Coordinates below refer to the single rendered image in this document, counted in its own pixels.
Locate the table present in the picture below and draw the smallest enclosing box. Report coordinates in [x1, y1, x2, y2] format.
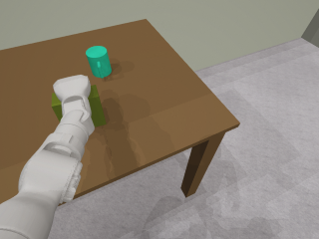
[0, 19, 240, 206]

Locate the robot left upper arm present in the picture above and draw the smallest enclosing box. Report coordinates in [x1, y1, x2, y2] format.
[0, 149, 83, 239]

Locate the robot left forearm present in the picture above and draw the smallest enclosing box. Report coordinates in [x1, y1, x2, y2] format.
[18, 93, 95, 192]

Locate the robot left hand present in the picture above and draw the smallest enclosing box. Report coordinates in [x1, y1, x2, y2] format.
[53, 75, 91, 101]

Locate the sponge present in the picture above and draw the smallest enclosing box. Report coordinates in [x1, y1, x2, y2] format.
[51, 85, 107, 127]

